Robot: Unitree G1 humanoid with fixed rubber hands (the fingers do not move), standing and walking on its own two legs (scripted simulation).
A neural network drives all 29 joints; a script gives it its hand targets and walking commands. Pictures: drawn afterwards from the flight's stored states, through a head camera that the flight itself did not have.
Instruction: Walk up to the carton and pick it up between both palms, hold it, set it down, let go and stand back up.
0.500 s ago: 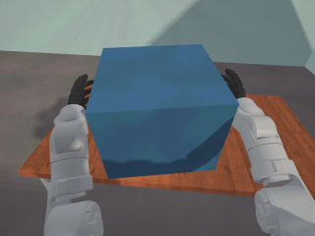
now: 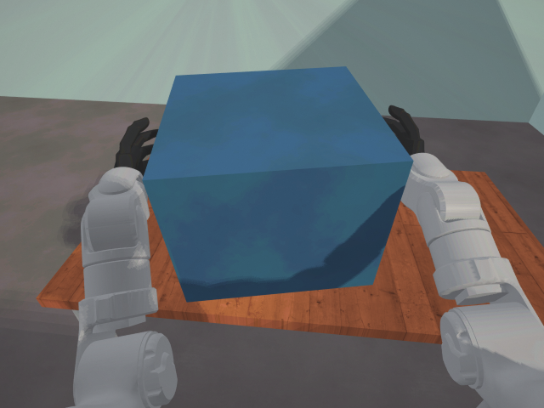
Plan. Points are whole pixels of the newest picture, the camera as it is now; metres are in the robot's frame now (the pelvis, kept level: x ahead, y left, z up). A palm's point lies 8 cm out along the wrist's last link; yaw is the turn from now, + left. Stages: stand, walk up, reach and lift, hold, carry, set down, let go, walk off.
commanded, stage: hold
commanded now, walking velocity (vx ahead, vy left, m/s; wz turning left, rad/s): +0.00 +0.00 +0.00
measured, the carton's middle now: (271, 177) +0.42 +0.00 +0.19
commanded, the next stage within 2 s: none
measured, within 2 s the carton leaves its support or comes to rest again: neither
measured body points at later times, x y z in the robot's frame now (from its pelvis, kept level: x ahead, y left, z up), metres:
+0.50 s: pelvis +0.00 +0.00 +0.00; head -0.07 +0.02 +0.44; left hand +0.37 +0.20 +0.24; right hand +0.38 -0.19 +0.25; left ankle +0.01 +0.12 -0.75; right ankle +0.01 -0.12 -0.75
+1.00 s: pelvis +0.00 +0.00 +0.00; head -0.07 +0.02 +0.44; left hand +0.37 +0.19 +0.25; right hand +0.38 -0.19 +0.25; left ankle +0.01 +0.12 -0.75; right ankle +0.01 -0.12 -0.75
